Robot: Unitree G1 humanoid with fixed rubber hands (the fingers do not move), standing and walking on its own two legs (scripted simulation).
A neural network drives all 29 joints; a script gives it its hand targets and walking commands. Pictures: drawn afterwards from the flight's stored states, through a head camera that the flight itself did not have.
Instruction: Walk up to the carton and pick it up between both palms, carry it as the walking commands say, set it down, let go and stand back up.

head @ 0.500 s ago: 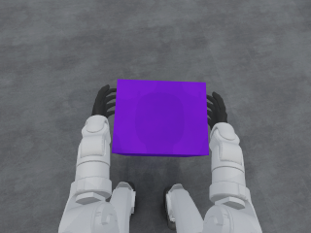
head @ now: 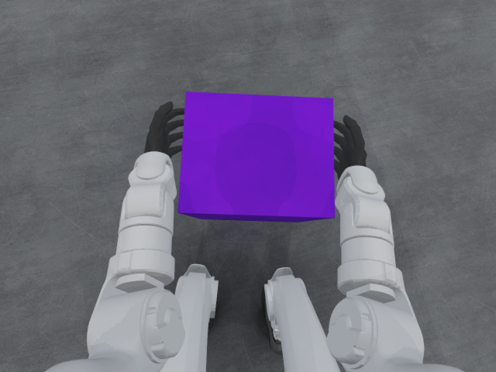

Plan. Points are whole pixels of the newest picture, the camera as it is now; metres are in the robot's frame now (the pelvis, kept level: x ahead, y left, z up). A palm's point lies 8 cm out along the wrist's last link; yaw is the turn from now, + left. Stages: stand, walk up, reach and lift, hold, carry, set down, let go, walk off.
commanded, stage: set down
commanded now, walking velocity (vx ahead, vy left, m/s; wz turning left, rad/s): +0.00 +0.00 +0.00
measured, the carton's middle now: (253, 171) +0.43 -0.01 -0.14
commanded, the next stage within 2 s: none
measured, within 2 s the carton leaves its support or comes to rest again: neither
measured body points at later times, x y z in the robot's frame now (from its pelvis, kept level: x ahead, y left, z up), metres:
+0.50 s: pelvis -0.01 +0.00 -0.07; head +0.26 +0.02 +0.28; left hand +0.48 +0.14 -0.17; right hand +0.46 -0.16 -0.17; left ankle +0.08 +0.12 -0.57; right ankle +0.06 -0.13 -0.57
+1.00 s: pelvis -0.03 +0.00 -0.14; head +0.29 +0.01 +0.18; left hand +0.51 +0.14 -0.26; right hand +0.49 -0.17 -0.25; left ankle +0.08 +0.12 -0.57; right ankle +0.06 -0.13 -0.57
